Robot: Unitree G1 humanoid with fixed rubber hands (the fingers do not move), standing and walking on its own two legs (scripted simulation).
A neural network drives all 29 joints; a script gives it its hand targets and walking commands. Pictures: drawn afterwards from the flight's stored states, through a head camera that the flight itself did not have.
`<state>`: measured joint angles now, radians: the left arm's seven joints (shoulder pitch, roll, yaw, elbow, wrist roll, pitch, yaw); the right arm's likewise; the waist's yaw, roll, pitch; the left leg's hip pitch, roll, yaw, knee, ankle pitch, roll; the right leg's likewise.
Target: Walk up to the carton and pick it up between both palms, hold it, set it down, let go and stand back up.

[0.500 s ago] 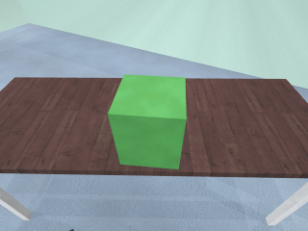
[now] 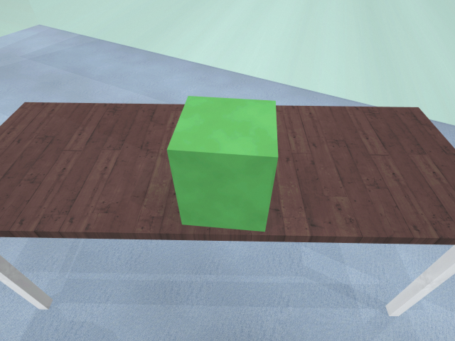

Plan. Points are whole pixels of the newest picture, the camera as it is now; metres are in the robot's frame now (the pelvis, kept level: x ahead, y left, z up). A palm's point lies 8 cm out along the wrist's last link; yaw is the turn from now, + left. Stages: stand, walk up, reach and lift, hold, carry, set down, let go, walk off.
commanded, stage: stand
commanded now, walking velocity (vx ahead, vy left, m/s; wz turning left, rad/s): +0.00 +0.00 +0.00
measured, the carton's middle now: (227, 164) +0.51 +0.02 +0.01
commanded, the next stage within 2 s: none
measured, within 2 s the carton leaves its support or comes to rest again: neither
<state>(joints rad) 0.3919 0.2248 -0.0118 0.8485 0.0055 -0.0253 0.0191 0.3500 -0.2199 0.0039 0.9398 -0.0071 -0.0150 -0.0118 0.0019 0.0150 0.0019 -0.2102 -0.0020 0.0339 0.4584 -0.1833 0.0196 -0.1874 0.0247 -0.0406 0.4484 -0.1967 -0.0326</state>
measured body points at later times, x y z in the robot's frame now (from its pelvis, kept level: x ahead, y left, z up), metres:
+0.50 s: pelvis -0.01 +0.00 +0.00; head -0.02 +0.00 +0.45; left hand -0.02 +0.25 -0.15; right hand +0.00 -0.25 -0.15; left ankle +0.04 +0.11 -0.74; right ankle +0.03 -0.10 -0.74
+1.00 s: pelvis +0.03 +0.00 +0.00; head +0.03 -0.01 +0.45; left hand +0.04 +0.24 -0.15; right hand +0.04 -0.24 -0.15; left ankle +0.04 +0.11 -0.74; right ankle +0.03 -0.10 -0.74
